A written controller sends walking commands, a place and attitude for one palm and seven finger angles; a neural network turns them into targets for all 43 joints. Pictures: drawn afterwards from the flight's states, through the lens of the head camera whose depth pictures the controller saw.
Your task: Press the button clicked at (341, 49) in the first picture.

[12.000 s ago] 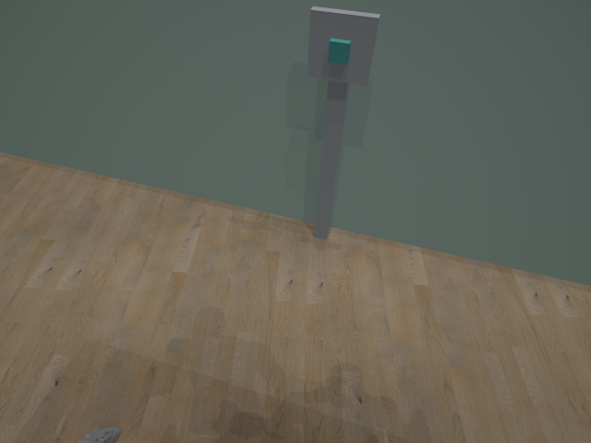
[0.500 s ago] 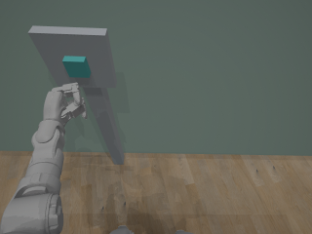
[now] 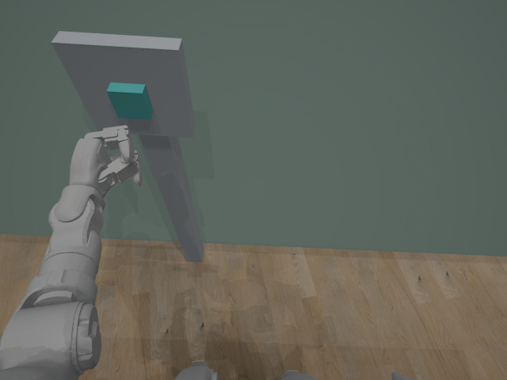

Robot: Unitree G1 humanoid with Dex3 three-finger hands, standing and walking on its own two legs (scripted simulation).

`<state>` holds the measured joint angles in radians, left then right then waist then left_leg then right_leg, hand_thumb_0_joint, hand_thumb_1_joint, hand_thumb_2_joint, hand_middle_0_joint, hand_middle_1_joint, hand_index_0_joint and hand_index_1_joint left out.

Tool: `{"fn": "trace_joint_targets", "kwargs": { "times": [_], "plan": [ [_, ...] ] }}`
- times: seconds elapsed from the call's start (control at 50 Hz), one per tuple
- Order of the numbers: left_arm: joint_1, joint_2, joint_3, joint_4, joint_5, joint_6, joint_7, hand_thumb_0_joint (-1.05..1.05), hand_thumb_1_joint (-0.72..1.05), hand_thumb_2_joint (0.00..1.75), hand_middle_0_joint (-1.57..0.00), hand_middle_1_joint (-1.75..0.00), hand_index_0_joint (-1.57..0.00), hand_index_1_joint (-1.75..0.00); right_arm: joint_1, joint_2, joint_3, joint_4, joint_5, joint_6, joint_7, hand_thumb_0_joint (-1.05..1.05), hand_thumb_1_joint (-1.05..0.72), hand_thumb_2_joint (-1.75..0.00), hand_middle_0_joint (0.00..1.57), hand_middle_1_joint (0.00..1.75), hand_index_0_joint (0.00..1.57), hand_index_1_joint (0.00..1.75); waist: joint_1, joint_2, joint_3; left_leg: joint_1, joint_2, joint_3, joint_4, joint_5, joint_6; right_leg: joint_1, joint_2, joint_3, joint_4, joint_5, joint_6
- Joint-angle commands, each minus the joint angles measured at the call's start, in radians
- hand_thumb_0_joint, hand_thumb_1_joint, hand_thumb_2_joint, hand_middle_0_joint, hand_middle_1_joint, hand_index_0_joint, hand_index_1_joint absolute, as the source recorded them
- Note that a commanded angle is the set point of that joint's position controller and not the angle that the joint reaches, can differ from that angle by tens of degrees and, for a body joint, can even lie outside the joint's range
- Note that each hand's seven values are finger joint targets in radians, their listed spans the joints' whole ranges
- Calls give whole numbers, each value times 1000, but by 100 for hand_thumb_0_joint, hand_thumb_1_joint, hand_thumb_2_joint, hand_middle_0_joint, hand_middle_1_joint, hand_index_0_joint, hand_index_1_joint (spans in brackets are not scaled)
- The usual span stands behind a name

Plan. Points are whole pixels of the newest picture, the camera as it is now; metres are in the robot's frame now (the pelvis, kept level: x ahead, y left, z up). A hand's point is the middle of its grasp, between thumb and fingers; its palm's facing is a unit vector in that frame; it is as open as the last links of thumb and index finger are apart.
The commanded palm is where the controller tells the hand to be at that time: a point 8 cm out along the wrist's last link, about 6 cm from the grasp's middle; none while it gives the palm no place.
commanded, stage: press the button with the knuckle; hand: left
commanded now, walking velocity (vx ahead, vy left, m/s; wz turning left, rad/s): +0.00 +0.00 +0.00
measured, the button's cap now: (131, 100) +0.54 +0.20 +0.12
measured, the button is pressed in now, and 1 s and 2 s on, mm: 0 7 0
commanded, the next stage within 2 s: hold the button down briefly in 0.94 s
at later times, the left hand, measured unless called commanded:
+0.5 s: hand (145, 142) +0.48 +0.17 +0.08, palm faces -0.04 -1.00 +0.00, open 3.1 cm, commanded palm +0.46 +0.23 +0.08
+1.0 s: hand (145, 135) +0.49 +0.18 +0.08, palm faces -0.02 -1.00 -0.02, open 3.5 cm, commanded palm +0.50 +0.22 +0.08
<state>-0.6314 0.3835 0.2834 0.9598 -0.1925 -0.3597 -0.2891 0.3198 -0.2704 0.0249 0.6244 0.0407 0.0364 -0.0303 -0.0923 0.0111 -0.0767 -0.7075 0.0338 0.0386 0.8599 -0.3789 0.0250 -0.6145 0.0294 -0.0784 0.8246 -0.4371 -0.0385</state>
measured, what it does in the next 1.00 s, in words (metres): stands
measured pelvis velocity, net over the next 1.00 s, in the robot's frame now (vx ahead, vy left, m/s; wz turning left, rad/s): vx -0.02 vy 0.00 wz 0.00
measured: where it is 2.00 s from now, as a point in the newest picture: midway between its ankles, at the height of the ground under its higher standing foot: outside the picture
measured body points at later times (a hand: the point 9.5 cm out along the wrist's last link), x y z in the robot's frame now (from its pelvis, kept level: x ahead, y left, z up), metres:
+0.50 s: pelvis +0.00 +0.01 +0.00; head +0.09 +0.02 +0.44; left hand +0.47 +0.23 +0.08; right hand +0.02 -0.26 -0.12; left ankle +0.02 +0.10 -0.70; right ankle -0.02 -0.10 -0.70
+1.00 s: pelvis -0.02 +0.00 -0.02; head +0.09 +0.02 +0.42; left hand +0.49 +0.23 +0.08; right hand -0.02 -0.27 -0.12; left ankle +0.02 +0.10 -0.70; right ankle -0.02 -0.10 -0.70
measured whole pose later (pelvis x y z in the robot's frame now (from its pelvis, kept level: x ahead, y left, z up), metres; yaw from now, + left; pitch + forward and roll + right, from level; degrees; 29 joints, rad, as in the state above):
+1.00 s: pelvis -0.02 +0.00 -0.02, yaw +0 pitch +18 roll -3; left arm -0.97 0.51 0.32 1.26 -0.10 -0.37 -0.23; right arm 0.40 -0.28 0.03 0.66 0.00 0.02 -0.01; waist -0.18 0.03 -0.08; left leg -0.90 0.05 0.02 0.96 -0.38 0.03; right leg -0.79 0.04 -0.10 0.90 -0.43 -0.04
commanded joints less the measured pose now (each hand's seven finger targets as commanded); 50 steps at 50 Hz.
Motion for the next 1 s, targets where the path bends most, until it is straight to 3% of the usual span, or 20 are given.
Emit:
{"fn": "trace_joint_targets", "kwargs": {
  "times": [0.0,0.04,0.1,0.14,0.16,0.18,0.32,0.36,0.38,0.46,0.52,0.54,0.64,0.68,0.74,0.78,0.84,0.88,0.9,0.98],
  "plan": [
    [-498,246,57,-176,-4,-59,3,0,90,90,-130,-150,-130,-150,92,-158,-59,-64,-4,-29,-17,0,-90,-90,20,30,20,30,-34,67,-393,323,-22,-72,-61,281,16,29,4,77,-101,345,22],
    [-503,242,55,-180,0,-64,6,0,90,90,-130,-150,-130,-150,98,-156,-57,-65,-9,-30,-12,0,-90,-90,20,30,20,30,-26,98,-429,352,-20,-78,-57,319,12,25,6,70,-88,364,18],
    [-470,275,89,-137,6,-59,11,0,90,90,-130,-150,-130,-150,114,-160,-59,-70,-12,-23,-6,0,-90,-90,20,30,20,30,-17,60,-417,321,-17,-76,-54,348,11,38,11,65,-78,389,19],
    [-467,222,52,-121,6,-47,12,0,90,90,-130,-150,-130,-150,115,-156,-58,-80,-11,-18,0,0,-90,-90,20,30,20,30,-24,57,-395,315,-17,-73,-55,350,11,20,13,59,-80,391,20],
    [-471,260,83,-104,11,-43,19,0,90,90,-130,-150,-130,-150,126,-163,-60,-76,-14,-15,0,0,-90,-90,20,30,20,30,-21,38,-389,301,-14,-74,-54,339,11,17,14,58,-78,380,21],
    [-473,260,80,-89,15,-42,22,0,90,90,-130,-150,-130,-150,130,-163,-59,-77,-15,-10,1,0,-90,-90,20,30,20,30,-25,42,-371,288,-16,-74,-53,338,13,12,16,59,-78,375,19],
    [-526,255,85,-152,29,-73,51,0,90,90,-130,-150,-130,-150,156,-159,-70,-77,-21,0,10,0,-90,-90,20,30,20,30,-29,74,-440,345,-9,-73,-40,395,10,1,22,61,-66,405,20],
    [-552,243,73,-154,33,-80,54,0,90,90,-130,-150,-130,-150,157,-158,-69,-70,-22,0,13,0,-90,-90,20,30,20,30,-35,105,-430,358,-8,-76,-38,385,7,-27,23,59,-67,379,18],
    [-561,247,76,-132,36,-79,56,0,90,90,-130,-150,-130,-150,167,-160,-69,-64,-24,2,13,0,-90,-90,20,30,20,30,-44,63,-426,340,-7,-79,-35,382,10,-19,25,58,-65,383,18],
    [-618,269,77,-75,53,-69,61,0,90,90,-130,-150,-130,-150,178,-165,-68,-49,-23,6,10,0,-90,-90,20,30,20,30,-60,77,-389,317,-6,-84,-38,333,10,-56,24,57,-70,336,20],
    [-660,281,78,-51,60,-66,65,0,90,90,-130,-150,-130,-150,188,-169,-66,-42,-27,6,9,0,-90,-90,20,30,20,30,-70,82,-398,316,-5,-89,-29,329,10,-79,24,59,-66,323,20],
    [-689,257,53,-53,62,-68,64,0,90,90,-130,-150,-130,-150,188,-166,-66,-41,-27,5,9,0,-90,-90,20,30,20,30,-83,106,-402,327,-5,-91,-27,330,10,-94,24,60,-66,320,20],
    [-746,286,71,-17,61,-70,67,0,90,90,-130,-150,-130,-150,200,-175,-65,-28,-29,0,7,0,-90,-90,20,30,20,30,-99,77,-408,307,-5,-97,-19,286,13,-107,26,62,-71,283,23],
    [-788,265,52,-17,63,-75,65,0,90,90,-130,-150,-130,-150,203,-172,-63,-25,-32,-5,9,0,-90,-90,20,30,20,30,-108,102,-408,311,-6,-100,-14,279,14,-124,27,62,-68,271,20],
    [-810,316,73,22,75,-72,68,0,90,90,-130,-150,-130,-150,210,-178,-59,-20,-32,-7,5,0,-90,-90,20,30,20,30,-114,101,-400,278,-7,-101,-10,240,14,-131,26,67,-72,239,23],
    [-863,302,50,29,79,-72,67,0,90,90,-130,-150,-130,-150,215,-179,-56,-14,-34,-13,5,0,-90,-90,20,30,20,30,-134,99,-393,271,-6,-108,-5,222,18,-150,28,67,-71,221,23],
    [-895,344,66,40,82,-70,68,0,90,90,-130,-150,-130,-150,222,-187,-53,-15,-34,-19,1,0,-90,-90,20,30,20,30,-140,110,-405,250,-5,-109,-2,184,18,-160,27,72,-74,184,26],
    [-942,311,41,24,85,-77,67,0,90,90,-130,-150,-130,-150,229,-183,-55,-9,-39,-27,3,0,-90,-90,20,30,20,30,-149,145,-438,286,-4,-120,5,198,16,-189,28,65,-63,181,20],
    [-936,327,53,42,87,-75,70,0,90,90,-130,-150,-130,-150,234,-186,-55,-6,-39,-28,3,0,-90,-90,20,30,20,30,-144,158,-444,290,-2,-120,8,201,14,-197,28,65,-63,178,20],
    [-978,307,35,51,85,-72,76,0,90,90,-130,-150,-130,-150,245,-189,-54,4,-44,-38,4,0,-90,-90,20,30,20,30,-167,157,-439,288,0,-128,12,187,16,-223,31,62,-64,161,20]
  ]
}}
